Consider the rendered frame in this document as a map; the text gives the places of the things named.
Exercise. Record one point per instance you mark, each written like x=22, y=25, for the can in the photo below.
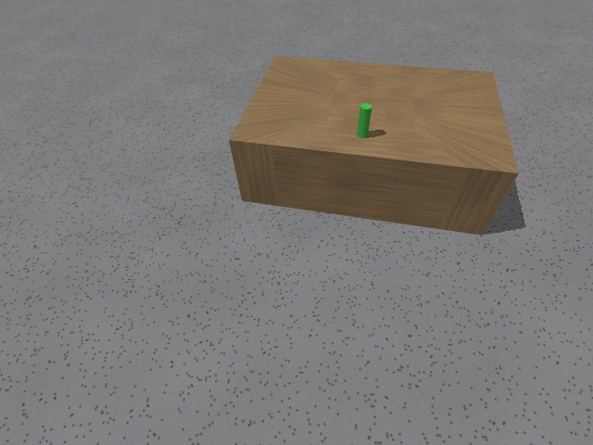
x=364, y=120

